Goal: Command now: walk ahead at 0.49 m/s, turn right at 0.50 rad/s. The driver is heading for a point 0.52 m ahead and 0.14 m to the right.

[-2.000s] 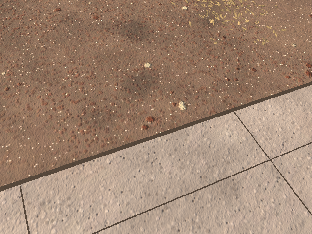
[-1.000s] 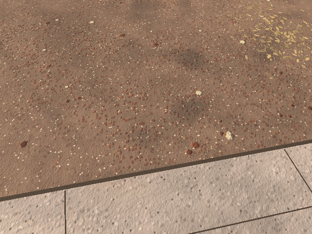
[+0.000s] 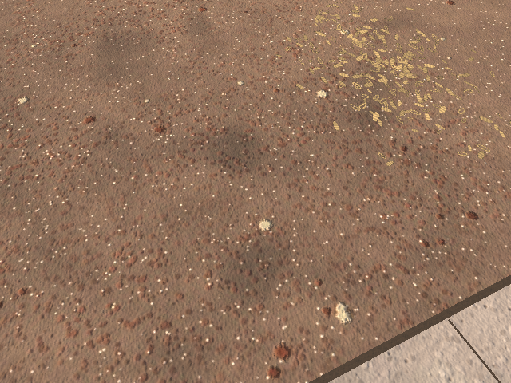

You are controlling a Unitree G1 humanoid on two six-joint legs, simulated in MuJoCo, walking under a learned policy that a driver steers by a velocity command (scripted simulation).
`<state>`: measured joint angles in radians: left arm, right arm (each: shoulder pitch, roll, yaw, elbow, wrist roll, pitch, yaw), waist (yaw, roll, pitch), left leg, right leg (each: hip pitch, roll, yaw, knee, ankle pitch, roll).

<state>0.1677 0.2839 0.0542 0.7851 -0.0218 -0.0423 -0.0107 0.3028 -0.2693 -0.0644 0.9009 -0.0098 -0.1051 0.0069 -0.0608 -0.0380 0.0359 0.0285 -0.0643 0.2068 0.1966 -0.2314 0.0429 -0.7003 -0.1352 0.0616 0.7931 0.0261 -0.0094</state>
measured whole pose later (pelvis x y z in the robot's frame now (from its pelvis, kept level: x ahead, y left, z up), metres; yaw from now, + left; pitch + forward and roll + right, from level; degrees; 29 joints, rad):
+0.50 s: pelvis +0.29 -0.07 +0.01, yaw -17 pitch +2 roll +1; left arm 0.33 0.28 0.06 0.70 -0.02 -0.05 0.00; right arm 0.04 -0.30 -0.05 0.73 -0.01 -0.09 0.01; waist 0.06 0.04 0.04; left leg -0.66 0.09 -0.11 0.69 -0.01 -0.07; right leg -0.14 0.11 0.11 0.33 -0.21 -0.09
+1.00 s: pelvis +0.47 -0.08 -0.01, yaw -23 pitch +0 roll +1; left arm 0.21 0.26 0.03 0.72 0.02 0.04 0.04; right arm 0.15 -0.23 -0.01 0.84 -0.01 -0.03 0.02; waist -0.01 -0.02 0.05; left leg -0.32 -0.04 0.03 0.49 -0.17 0.03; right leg -0.29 -0.04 0.08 0.54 -0.25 0.03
